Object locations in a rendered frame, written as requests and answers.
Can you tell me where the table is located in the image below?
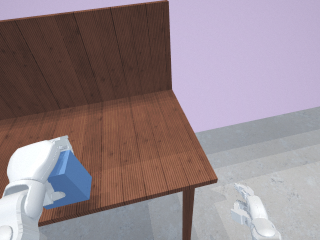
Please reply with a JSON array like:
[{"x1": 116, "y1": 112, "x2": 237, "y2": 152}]
[{"x1": 0, "y1": 0, "x2": 218, "y2": 240}]

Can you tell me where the robot left hand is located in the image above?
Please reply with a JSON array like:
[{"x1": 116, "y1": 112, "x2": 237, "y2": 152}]
[{"x1": 7, "y1": 135, "x2": 74, "y2": 207}]

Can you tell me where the left robot forearm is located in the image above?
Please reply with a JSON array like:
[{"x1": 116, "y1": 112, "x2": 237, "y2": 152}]
[{"x1": 0, "y1": 179, "x2": 47, "y2": 240}]

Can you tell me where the right robot forearm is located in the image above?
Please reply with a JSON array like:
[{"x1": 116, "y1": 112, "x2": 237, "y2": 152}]
[{"x1": 250, "y1": 217, "x2": 282, "y2": 240}]

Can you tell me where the robot right hand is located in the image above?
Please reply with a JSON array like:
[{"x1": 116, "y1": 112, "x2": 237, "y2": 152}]
[{"x1": 230, "y1": 183, "x2": 269, "y2": 228}]

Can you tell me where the sponge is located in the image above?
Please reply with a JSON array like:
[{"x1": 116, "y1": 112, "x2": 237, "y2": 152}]
[{"x1": 43, "y1": 150, "x2": 92, "y2": 210}]

